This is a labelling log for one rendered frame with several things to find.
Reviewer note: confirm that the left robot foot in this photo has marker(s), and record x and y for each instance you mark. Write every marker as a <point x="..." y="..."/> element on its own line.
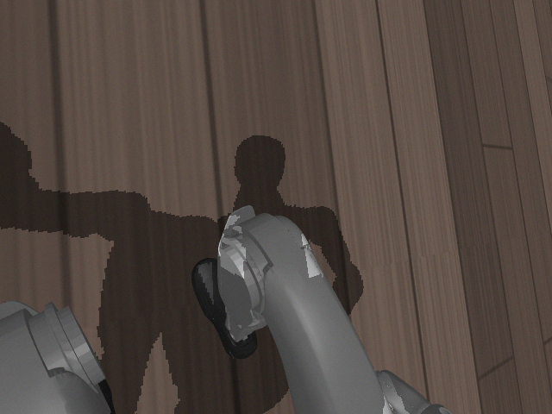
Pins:
<point x="107" y="394"/>

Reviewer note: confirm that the right robot foot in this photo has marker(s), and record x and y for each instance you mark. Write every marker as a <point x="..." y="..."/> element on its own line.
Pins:
<point x="205" y="286"/>

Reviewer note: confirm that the right robot hand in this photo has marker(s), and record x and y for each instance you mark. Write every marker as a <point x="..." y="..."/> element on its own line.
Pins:
<point x="402" y="398"/>

